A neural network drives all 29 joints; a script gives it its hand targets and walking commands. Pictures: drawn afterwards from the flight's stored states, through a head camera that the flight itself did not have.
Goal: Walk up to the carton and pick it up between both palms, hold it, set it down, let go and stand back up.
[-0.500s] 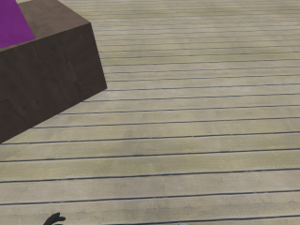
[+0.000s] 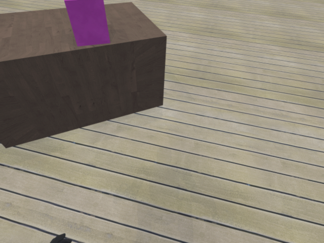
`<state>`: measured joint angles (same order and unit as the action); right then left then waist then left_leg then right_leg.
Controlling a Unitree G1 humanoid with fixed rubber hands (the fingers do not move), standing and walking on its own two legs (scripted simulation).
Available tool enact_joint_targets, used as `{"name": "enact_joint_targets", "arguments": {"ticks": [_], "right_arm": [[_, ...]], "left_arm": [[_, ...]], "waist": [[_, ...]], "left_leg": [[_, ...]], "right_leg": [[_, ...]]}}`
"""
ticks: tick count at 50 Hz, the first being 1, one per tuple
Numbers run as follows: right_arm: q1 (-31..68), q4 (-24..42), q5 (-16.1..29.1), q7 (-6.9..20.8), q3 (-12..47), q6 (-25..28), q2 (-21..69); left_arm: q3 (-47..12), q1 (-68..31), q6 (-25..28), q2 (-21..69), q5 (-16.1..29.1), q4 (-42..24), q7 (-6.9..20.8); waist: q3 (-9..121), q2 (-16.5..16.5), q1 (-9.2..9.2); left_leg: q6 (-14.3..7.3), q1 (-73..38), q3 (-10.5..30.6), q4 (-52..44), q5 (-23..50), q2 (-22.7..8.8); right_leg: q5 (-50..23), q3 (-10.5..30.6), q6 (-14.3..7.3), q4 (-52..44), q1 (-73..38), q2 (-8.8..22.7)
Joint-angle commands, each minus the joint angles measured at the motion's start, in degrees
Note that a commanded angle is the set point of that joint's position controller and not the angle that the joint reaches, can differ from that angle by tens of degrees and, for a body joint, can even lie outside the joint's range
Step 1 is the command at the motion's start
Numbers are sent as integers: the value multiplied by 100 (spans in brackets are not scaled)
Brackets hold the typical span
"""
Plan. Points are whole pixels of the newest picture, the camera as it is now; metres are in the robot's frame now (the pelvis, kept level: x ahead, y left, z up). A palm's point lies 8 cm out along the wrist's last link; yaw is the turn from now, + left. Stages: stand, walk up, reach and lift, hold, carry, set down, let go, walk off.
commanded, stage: walk up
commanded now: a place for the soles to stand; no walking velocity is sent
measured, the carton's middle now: (88, 17) +1.33 +0.48 +0.02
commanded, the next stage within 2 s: none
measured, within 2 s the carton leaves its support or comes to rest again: neither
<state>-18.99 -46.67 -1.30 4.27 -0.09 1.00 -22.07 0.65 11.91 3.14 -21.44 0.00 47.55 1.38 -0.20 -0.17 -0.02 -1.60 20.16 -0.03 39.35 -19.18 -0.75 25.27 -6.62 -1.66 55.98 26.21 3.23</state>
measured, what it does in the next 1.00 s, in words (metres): walks ahead: right foot, then left foot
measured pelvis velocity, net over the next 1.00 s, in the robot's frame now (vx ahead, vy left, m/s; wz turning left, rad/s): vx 0.25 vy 0.03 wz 0.24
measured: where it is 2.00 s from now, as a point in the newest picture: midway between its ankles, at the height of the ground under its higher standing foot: (141, 201)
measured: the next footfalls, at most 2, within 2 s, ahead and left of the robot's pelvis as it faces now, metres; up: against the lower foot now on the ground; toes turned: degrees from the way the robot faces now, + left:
right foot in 0.18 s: +0.14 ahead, -0.10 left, +0.00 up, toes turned -4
left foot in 0.60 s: +0.27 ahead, +0.16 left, +0.00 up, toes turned +13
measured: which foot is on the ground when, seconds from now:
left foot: down 0.00-0.18, up 0.20-0.58, down 0.60-1.00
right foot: up 0.00-0.16, down 0.18-0.62, up 0.64-1.00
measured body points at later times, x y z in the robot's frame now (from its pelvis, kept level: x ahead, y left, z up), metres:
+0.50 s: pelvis +0.12 +0.00 +0.00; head +0.11 -0.01 +0.45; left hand +0.19 +0.31 -0.09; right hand +0.24 -0.29 -0.12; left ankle +0.15 +0.14 -0.69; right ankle +0.10 -0.10 -0.72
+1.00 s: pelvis +0.25 +0.03 -0.01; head +0.28 +0.03 +0.44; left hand +0.28 +0.35 -0.12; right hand +0.37 -0.25 -0.14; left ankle +0.23 +0.15 -0.72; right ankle +0.36 -0.05 -0.72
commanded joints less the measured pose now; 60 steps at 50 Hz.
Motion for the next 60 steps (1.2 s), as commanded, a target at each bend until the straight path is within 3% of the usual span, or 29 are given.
{"name": "enact_joint_targets", "arguments": {"ticks": [1,5,7,8,9,10,11,13,15,19,22,26,28,29,30,31,32,33,37,46,48,49,50,51,52,53,54,56,60], "right_arm": [[-522,442,41,-206,-801,237,-1681],[-437,543,57,-174,-751,231,-1621],[139,753,107,-159,-666,201,-1487],[365,862,169,-133,-545,226,-1115],[320,1007,130,-91,-383,264,-611],[230,842,35,-119,-516,187,-1124],[240,640,23,-94,-652,101,-1515],[340,518,58,11,-684,98,-1548],[62,345,81,68,-725,69,-1450],[495,436,101,100,-695,52,-1337],[878,562,110,94,-675,80,-1272],[1069,635,97,119,-653,199,-1174],[662,489,38,99,-710,268,-1203],[104,306,-26,53,-778,305,-1275],[-748,9,-72,-49,-910,348,-1553],[-1207,-56,-110,-177,-1081,352,-2044],[-1017,140,73,-233,-1074,346,-2322],[-790,194,224,-238,-1009,350,-2175],[-489,268,152,-329,-770,397,-1760],[-146,467,73,-288,-760,392,-1760],[176,575,79,-259,-737,355,-1727],[433,641,87,-263,-647,337,-1525],[339,675,109,-249,-486,336,-1029],[81,716,101,-223,-362,348,-606],[56,486,59,-235,-546,261,-1296],[144,343,111,-207,-670,195,-1658],[193,247,150,-169,-680,181,-1697],[-105,45,152,-119,-697,134,-1523],[102,47,166,-61,-701,82,-1416]], "left_arm": [[494,-677,362,-1356,-37,-333,-15],[496,-546,476,-1239,-6,-372,-52],[535,305,566,-1218,0,-155,-98],[690,1039,589,-1588,-55,27,-175],[887,1585,599,-2147,-137,83,-242],[925,1047,565,-2394,-133,-39,-266],[913,550,540,-2415,-29,-123,-261],[802,91,540,-2041,-48,-157,-237],[781,133,544,-1927,-82,-133,-201],[772,360,537,-1944,-58,-96,-147],[790,510,488,-2034,-41,-103,-122],[767,324,435,-2105,-69,-243,-78],[716,-14,386,-2058,-42,-331,-82],[648,-241,349,-1991,3,-384,-87],[534,-187,295,-1619,35,-416,-89],[341,98,282,-1054,20,-477,-55],[387,-51,291,-1145,77,-565,-16],[468,-475,277,-1651,51,-545,-48],[450,-209,314,-1476,0,-395,-13],[572,-88,347,-1452,-74,-228,40],[602,309,409,-1396,-66,-115,21],[644,932,468,-1390,-65,46,-24],[819,1636,512,-1794,-134,195,-120],[908,1675,548,-2246,-169,87,-168],[933,1150,509,-2483,-120,-37,-186],[857,722,478,-2410,-51,-112,-195],[816,459,472,-2218,-53,-126,-185],[781,335,472,-1895,-53,-84,-176],[785,499,446,-1972,-67,-88,-127]], "waist": [[398,857,-389],[321,912,-284],[641,697,226],[978,139,654],[1268,-1166,884],[896,-535,603],[466,41,372],[-367,111,176],[-545,-224,117],[-917,-357,303],[-953,-368,446],[-676,-622,405],[-326,-512,102],[10,-304,-274],[616,719,-642],[804,2101,-738],[547,2130,-609],[150,1102,-558],[383,893,-303],[262,950,-245],[312,753,47],[546,579,440],[804,-571,808],[841,-1546,766],[601,-726,569],[195,-223,361],[-195,-48,254],[-296,-371,152],[-504,-523,261]], "left_leg": [[-1223,-2171,2523,-1676,1816,-1244],[-1329,-1594,2416,-1355,2494,-1338],[-922,-506,1531,-501,2630,-889],[-508,727,976,645,2143,-373],[-150,2457,344,2018,-129,472],[-28,3072,430,2719,-902,263],[6,2983,784,2915,-620,-204],[92,2725,679,2646,91,-499],[192,2144,545,2455,477,-551],[267,2169,383,1790,757,-575],[266,2200,224,1179,490,-657],[64,1500,-82,234,128,-641],[-46,579,-219,-263,308,-437],[-154,-466,-399,-712,665,-160],[-327,-1645,-97,-998,349,192],[-656,-2493,1602,-1438,-6,-595],[-1304,-2668,4379,-2480,-697,-1553],[-1543,-2139,4580,-2508,-1308,-1739],[-1275,-1902,2723,-1680,1559,-1250],[-1287,-704,2325,-1665,-254,-1165],[-1131,163,2036,-1248,-297,-1077],[-854,857,1539,-380,159,-849],[-466,1785,811,1322,229,-113],[-76,2991,263,2647,-1033,662],[14,3202,488,3206,-1074,428],[45,3004,731,3307,-600,112],[76,2870,651,3164,-140,-133],[120,2200,545,2819,273,-272],[247,1998,479,2388,554,-287]], "right_leg": [[243,536,67,-629,1353,-53],[69,511,-2,-1414,680,-197],[-1117,463,-105,-2827,-1245,-189],[-1389,1188,-162,-3326,-2913,229],[-435,3012,-537,-3609,-4451,1824],[1644,4292,-979,-4399,-3835,2775],[2761,4120,-958,-4669,-3026,2928],[1963,2925,-726,-4730,-2223,2277],[1358,1940,-446,-4722,-1696,1795],[604,1319,-527,-4681,-1904,1697],[-58,1134,-860,-4529,-2303,1902],[-1411,515,-1013,-3807,-2376,1947],[-2250,226,-847,-3052,-2080,1909],[-2710,-271,-593,-2300,-1612,1614],[-3047,-631,-419,-531,-1122,1105],[-2079,-658,-81,1052,61,507],[371,-306,58,1536,1531,-491],[532,539,-45,1608,1638,-53],[37,688,-93,769,1369,302],[-583,379,33,-870,667,154],[-902,338,-39,-1600,-566,20],[-1142,528,-133,-2341,-1900,17],[-285,1505,-225,-3173,-3062,489],[1590,3773,-502,-4017,-3718,2176],[3578,4681,-651,-4701,-3033,2780],[3834,4494,-611,-4845,-2386,2743],[3134,3780,-570,-4726,-2072,2419],[1959,2407,-281,-4600,-1687,1723],[1581,1905,-522,-4605,-1721,1675]]}}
